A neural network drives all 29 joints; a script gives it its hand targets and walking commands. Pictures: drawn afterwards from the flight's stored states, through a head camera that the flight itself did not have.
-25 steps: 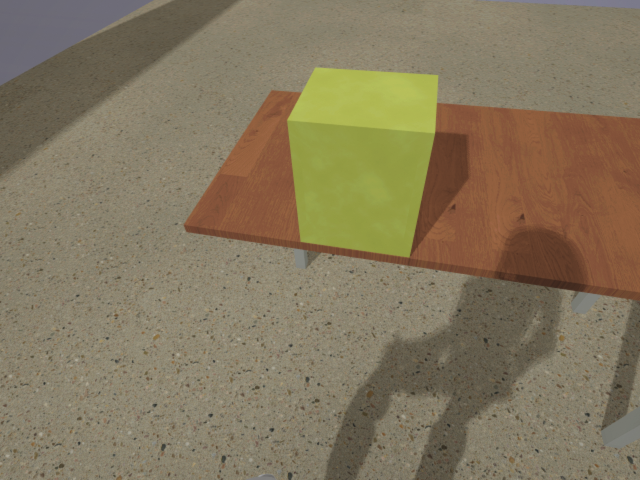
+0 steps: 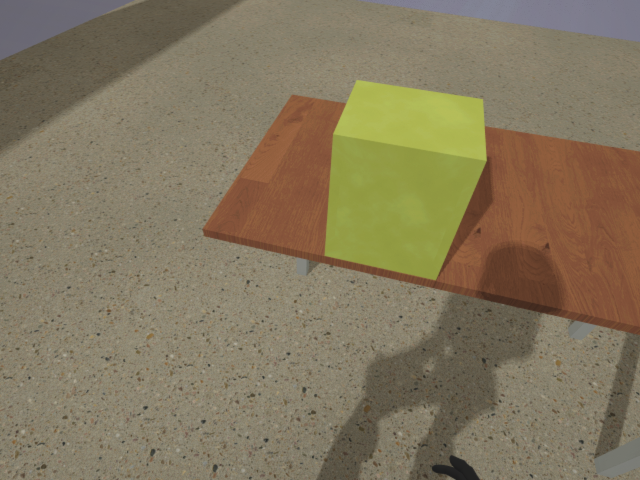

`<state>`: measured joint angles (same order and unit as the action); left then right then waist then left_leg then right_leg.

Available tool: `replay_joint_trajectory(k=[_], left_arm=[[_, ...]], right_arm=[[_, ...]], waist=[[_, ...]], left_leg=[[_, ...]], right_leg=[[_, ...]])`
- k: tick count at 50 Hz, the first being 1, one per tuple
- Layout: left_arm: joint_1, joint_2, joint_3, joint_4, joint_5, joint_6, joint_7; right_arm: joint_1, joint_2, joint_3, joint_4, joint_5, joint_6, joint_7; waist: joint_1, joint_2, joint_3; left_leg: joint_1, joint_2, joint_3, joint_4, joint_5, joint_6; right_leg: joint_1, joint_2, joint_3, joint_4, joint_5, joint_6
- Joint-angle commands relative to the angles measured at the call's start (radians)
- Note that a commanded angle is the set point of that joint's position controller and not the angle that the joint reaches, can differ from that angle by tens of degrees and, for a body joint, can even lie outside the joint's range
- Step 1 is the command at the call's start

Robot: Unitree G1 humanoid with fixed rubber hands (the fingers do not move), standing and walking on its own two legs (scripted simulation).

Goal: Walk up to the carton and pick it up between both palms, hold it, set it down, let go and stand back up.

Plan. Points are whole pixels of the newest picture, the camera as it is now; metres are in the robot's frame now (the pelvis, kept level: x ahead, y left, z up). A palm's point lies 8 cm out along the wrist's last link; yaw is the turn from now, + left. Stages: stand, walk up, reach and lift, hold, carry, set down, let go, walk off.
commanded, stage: walk up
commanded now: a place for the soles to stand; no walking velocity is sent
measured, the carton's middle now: (397, 183) +0.57 -0.11 +0.07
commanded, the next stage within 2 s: none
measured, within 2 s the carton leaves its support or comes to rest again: neither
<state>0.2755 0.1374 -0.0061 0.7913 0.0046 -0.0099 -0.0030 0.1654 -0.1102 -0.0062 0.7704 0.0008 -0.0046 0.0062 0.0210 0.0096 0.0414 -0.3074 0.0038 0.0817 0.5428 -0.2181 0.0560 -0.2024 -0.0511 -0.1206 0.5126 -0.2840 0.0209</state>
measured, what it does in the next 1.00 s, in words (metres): lifts its left foot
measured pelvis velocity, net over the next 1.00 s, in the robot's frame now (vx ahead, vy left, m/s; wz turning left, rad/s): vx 0.09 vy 0.02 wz -0.11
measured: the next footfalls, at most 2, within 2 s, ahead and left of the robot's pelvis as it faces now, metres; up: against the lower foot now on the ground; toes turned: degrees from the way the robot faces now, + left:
left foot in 1.04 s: +0.25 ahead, +0.12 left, +0.00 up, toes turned -12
right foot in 1.40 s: +0.18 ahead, -0.10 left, +0.00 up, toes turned -14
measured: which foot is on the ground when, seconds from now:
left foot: down 0.00-0.68, up 0.70-1.00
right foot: down 0.00-1.00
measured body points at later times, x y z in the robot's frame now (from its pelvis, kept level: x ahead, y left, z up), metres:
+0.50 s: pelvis +0.00 +0.01 +0.00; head +0.00 +0.02 +0.45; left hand +0.07 +0.23 -0.14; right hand +0.08 -0.21 -0.13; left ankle +0.05 +0.08 -0.73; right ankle -0.01 -0.13 -0.73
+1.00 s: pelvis +0.09 +0.02 +0.00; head +0.09 +0.02 +0.45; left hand +0.06 +0.24 -0.14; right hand +0.18 -0.20 -0.13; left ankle +0.21 +0.14 -0.72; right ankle +0.01 -0.10 -0.73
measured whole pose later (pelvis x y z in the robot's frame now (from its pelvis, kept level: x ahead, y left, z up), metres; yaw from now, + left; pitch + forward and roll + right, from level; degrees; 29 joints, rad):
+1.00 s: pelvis +0.09 +0.02 +0.00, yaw -7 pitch -1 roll -2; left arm 0.55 0.09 0.06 0.84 0.03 -0.05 -0.01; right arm 0.30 -0.15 -0.02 0.71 -0.05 -0.01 0.03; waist 0.06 0.05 -0.01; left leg -0.48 0.09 0.05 0.69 -0.20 -0.03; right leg -0.12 -0.01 -0.03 0.49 -0.36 0.02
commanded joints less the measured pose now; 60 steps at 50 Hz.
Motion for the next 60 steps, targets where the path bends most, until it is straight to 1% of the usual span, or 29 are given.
replay_joint_trajectory(k=[1, 24, 25, 26, 27, 29, 30, 31, 32, 33, 34, 35, 36, 37, 38, 39, 41, 44, 46, 48, 50, 51, 52, 53, 54, 55, 57, 58, 60], left_arm=[[0.006, 0.083, 0.021, -0.083, 0.0, -0.029, 0.005], [0.021, 0.086, 0.017, 0.01, 0.004, -0.025, 0.009], [0.176, 0.067, 0.033, 0.01, 0.026, -0.036, -0.006], [0.128, 0.088, 0.04, -0.005, 0.034, -0.034, -0.012], [0.097, 0.067, 0.041, -0.029, 0.038, -0.031, -0.017], [0.077, 0.057, 0.043, -0.081, 0.044, -0.032, -0.024], [0.1, 0.055, 0.046, -0.094, 0.042, -0.035, -0.028], [0.139, 0.049, 0.051, -0.102, 0.037, -0.039, -0.031], [0.201, 0.043, 0.057, -0.101, 0.033, -0.045, -0.034], [0.3, 0.037, 0.068, -0.088, 0.033, -0.052, -0.032], [0.415, 0.053, 0.089, -0.064, 0.042, -0.057, -0.019], [0.512, 0.114, 0.114, -0.048, 0.058, -0.057, 0.003], [0.443, 0.148, 0.108, -0.068, 0.05, -0.051, 0.035], [0.355, 0.125, 0.105, -0.07, 0.047, -0.047, 0.059], [0.304, 0.123, 0.099, -0.079, 0.044, -0.054, 0.06], [0.269, 0.12, 0.099, -0.093, 0.044, -0.062, 0.054], [0.241, 0.101, 0.096, -0.091, 0.035, -0.083, 0.038], [0.221, 0.099, 0.101, -0.063, 0.025, -0.099, 0.019], [0.215, 0.123, 0.111, -0.056, 0.02, -0.092, 0.007], [0.236, 0.141, 0.119, -0.048, 0.018, -0.076, -0.003], [0.229, 0.136, 0.111, -0.051, 0.019, -0.057, -0.011], [0.248, 0.106, 0.094, -0.048, 0.023, -0.052, -0.017], [0.288, 0.033, 0.063, -0.05, 0.03, -0.05, -0.023], [0.325, 0.013, 0.058, -0.085, 0.024, -0.032, -0.01], [0.288, 0.047, 0.07, -0.092, 0.037, -0.01, 0.004], [0.226, 0.058, 0.068, -0.096, 0.043, 0.0, 0.011], [0.188, 0.068, 0.067, -0.082, 0.034, 0.01, 0.017], [0.189, 0.061, 0.066, -0.077, 0.034, 0.014, 0.017], [0.158, 0.053, 0.063, -0.077, 0.037, 0.021, 0.015]], right_arm=[[-0.016, -0.102, -0.028, -0.093, 0.0, -0.034, -0.003], [0.119, -0.12, -0.044, -0.039, -0.004, -0.035, -0.002], [0.229, -0.136, -0.068, -0.061, -0.052, -0.039, 0.015], [0.222, -0.144, -0.079, -0.074, -0.051, -0.033, 0.015], [0.231, -0.159, -0.087, -0.083, -0.043, -0.027, 0.012], [0.236, -0.19, -0.097, -0.098, -0.036, -0.019, 0.002], [0.235, -0.199, -0.098, -0.106, -0.04, -0.016, -0.004], [0.207, -0.202, -0.095, -0.116, -0.043, -0.013, -0.005], [0.156, -0.201, -0.091, -0.126, -0.042, -0.008, -0.002], [0.084, -0.198, -0.084, -0.137, -0.038, 0.0, 0.004], [0.014, -0.169, -0.072, -0.156, -0.038, 0.006, 0.013], [0.003, -0.079, -0.039, -0.182, -0.042, 0.005, 0.027], [0.009, -0.066, -0.034, -0.235, -0.044, -0.005, 0.038], [0.026, -0.094, -0.042, -0.237, -0.045, -0.012, 0.044], [0.058, -0.103, -0.045, -0.217, -0.045, -0.017, 0.048], [0.081, -0.124, -0.047, -0.202, -0.051, -0.018, 0.047], [0.111, -0.13, -0.04, -0.163, -0.065, -0.022, 0.05], [0.096, -0.083, -0.021, -0.158, -0.043, -0.029, 0.053], [0.072, -0.054, -0.011, -0.161, -0.04, -0.037, 0.042], [0.087, -0.049, -0.015, -0.154, -0.047, -0.042, 0.02], [0.185, -0.075, -0.036, -0.142, -0.055, -0.051, -0.009], [0.237, -0.104, -0.045, -0.137, -0.053, -0.059, -0.022], [0.32, -0.158, -0.065, -0.145, -0.066, -0.067, -0.029], [0.318, -0.245, -0.094, -0.169, -0.054, -0.069, -0.038], [0.282, -0.228, -0.102, -0.17, -0.028, -0.057, -0.047], [0.234, -0.187, -0.086, -0.176, -0.019, -0.053, -0.052], [0.184, -0.143, -0.07, -0.184, -0.038, -0.055, -0.057], [0.157, -0.128, -0.062, -0.183, -0.041, -0.059, -0.056], [0.135, -0.113, -0.058, -0.176, -0.04, -0.07, -0.056]], waist=[[-0.008, 0.011, -0.083], [-0.019, 0.008, -0.033], [-0.009, 0.089, -0.192], [-0.03, 0.088, -0.05], [-0.042, 0.101, 0.012], [-0.054, 0.105, 0.056], [-0.049, 0.098, 0.038], [-0.026, 0.094, 0.022], [0.014, 0.091, 0.01], [0.078, 0.075, 0.003], [0.144, 0.008, 0.032], [0.166, -0.24, 0.053], [0.109, -0.218, 0.148], [0.047, -0.13, 0.179], [0.019, -0.133, 0.141], [0.01, -0.122, 0.125], [0.007, -0.145, 0.083], [-0.006, -0.147, 0.084], [0.001, -0.164, 0.084], [0.009, -0.155, 0.069], [-0.034, -0.062, 0.034], [-0.049, 0.007, 0.014], [-0.074, 0.158, -0.078], [-0.049, 0.246, -0.115], [-0.052, 0.201, -0.103], [-0.054, 0.158, -0.043], [-0.043, 0.125, -0.036], [-0.031, 0.136, -0.048], [-0.024, 0.105, -0.067]], left_leg=[[0.052, 0.123, -0.155, -0.142, 0.113, -0.002], [0.033, 0.112, -0.177, -0.228, -0.024, -0.017], [0.148, 0.075, -0.138, -0.229, -0.49, 0.005], [0.11, 0.104, -0.183, -0.263, -0.599, 0.032], [0.11, 0.173, -0.262, -0.313, -0.641, 0.073], [0.088, 0.278, -0.344, -0.381, -0.617, 0.134], [0.055, 0.294, -0.335, -0.389, -0.594, 0.142], [0.011, 0.286, -0.293, -0.381, -0.572, 0.137], [-0.067, 0.254, -0.219, -0.357, -0.562, 0.113], [-0.198, 0.199, -0.124, -0.3, -0.585, 0.068], [-0.334, 0.109, -0.02, -0.136, -0.608, -0.001], [-0.496, -0.013, 0.12, 0.271, -0.533, -0.071], [-0.599, -0.022, -0.006, 0.445, -0.403, -0.08], [-0.565, 0.047, -0.103, 0.514, -0.301, -0.081], [-0.552, 0.061, -0.113, 0.53, -0.247, -0.091], [-0.536, 0.072, -0.108, 0.53, -0.201, -0.106], [-0.448, 0.084, -0.072, 0.505, -0.094, -0.132], [-0.296, 0.093, -0.036, 0.347, 0.012, -0.127], [-0.165, 0.071, 0.003, 0.217, 0.025, -0.1], [-0.058, 0.039, 0.039, 0.148, 0.021, -0.078], [0.12, 0.018, 0.051, 0.028, 0.069, -0.061], [0.184, 0.044, 0.005, -0.038, 0.097, -0.057], [0.27, 0.244, -0.223, -0.096, 0.098, -0.034], [0.254, 0.426, -0.515, -0.241, 0.021, 0.067], [0.195, 0.449, -0.588, -0.303, -0.055, 0.132], [0.156, 0.425, -0.512, -0.303, -0.047, 0.142], [0.139, 0.38, -0.358, -0.275, 0.022, 0.126], [0.113, 0.356, -0.285, -0.265, 0.096, 0.123], [0.072, 0.344, -0.193, -0.226, 0.263, 0.132]], right_leg=[[-0.002, -0.074, 0.095, -0.095, 0.057, -0.02], [-0.007, -0.074, 0.101, -0.121, 0.005, -0.005], [-0.013, -0.001, 0.072, -0.055, -0.337, -0.041], [-0.135, 0.016, 0.05, -0.007, -0.366, -0.051], [-0.21, 0.042, 0.02, 0.071, -0.293, -0.051], [-0.29, 0.019, 0.05, 0.204, -0.217, -0.053], [-0.268, 0.006, 0.074, 0.24, -0.233, -0.06], [-0.208, 0.004, 0.078, 0.22, -0.239, -0.071], [-0.099, 0.012, 0.062, 0.154, -0.208, -0.088], [0.078, 0.03, 0.034, 0.055, -0.129, -0.116], [0.212, 0.044, 0.057, -0.054, -0.143, -0.148], [0.261, -0.17, 0.434, -0.232, -0.424, -0.205], [0.127, -0.358, 0.85, -0.41, -0.676, -0.293], [0.049, -0.354, 0.811, -0.419, -0.63, -0.294], [0.036, -0.322, 0.726, -0.397, -0.576, -0.275], [0.03, -0.296, 0.644, -0.405, -0.517, -0.255], [-0.003, -0.22, 0.468, -0.402, -0.324, -0.225], [-0.097, -0.13, 0.281, -0.352, -0.137, -0.189], [-0.154, -0.093, 0.212, -0.3, -0.073, -0.175], [-0.16, -0.095, 0.218, -0.217, 0.003, -0.178], [-0.197, -0.082, 0.233, -0.073, 0.071, -0.147], [-0.21, -0.047, 0.226, 0.029, 0.069, -0.12], [-0.243, 0.023, 0.167, 0.258, -0.112, -0.072], [-0.291, 0.104, 0.103, 0.466, -0.361, -0.014], [-0.302, 0.079, 0.171, 0.578, -0.394, -0.003], [-0.335, 0.058, 0.195, 0.626, -0.357, 0.003], [-0.345, 0.025, 0.198, 0.627, -0.309, 0.011], [-0.31, 0.016, 0.191, 0.605, -0.279, 0.018], [-0.256, 0.017, 0.167, 0.578, -0.238, 0.033]])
